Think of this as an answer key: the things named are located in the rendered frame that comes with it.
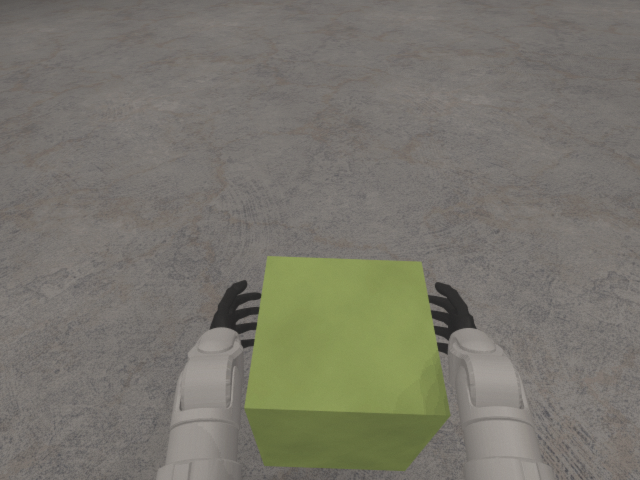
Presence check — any robot right hand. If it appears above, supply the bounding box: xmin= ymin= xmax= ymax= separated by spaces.
xmin=428 ymin=282 xmax=477 ymax=355

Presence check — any carton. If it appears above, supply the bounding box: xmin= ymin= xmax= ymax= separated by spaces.
xmin=244 ymin=256 xmax=451 ymax=471

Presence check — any robot left hand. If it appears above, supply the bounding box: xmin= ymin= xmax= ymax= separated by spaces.
xmin=209 ymin=280 xmax=261 ymax=348

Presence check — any left robot forearm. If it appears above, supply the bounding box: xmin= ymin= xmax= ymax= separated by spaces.
xmin=156 ymin=327 xmax=244 ymax=480

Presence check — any right robot forearm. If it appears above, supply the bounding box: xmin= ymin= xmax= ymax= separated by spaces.
xmin=448 ymin=328 xmax=555 ymax=480

